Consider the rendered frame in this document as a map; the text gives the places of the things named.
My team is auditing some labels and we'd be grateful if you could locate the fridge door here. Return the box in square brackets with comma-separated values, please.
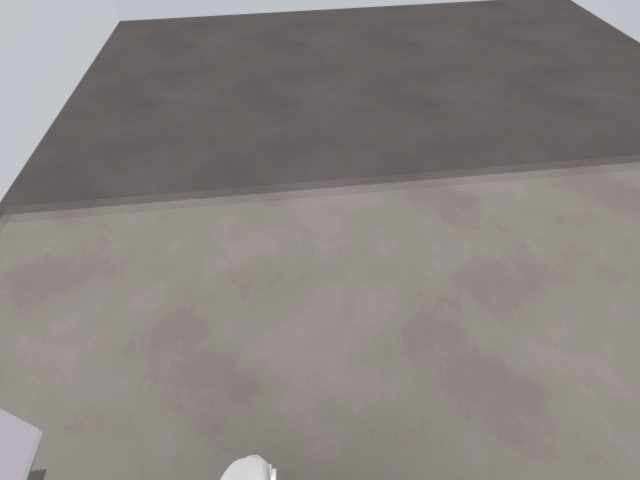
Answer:
[0, 409, 39, 480]

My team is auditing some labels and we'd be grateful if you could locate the robot left thigh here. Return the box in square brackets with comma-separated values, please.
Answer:
[220, 457, 277, 480]

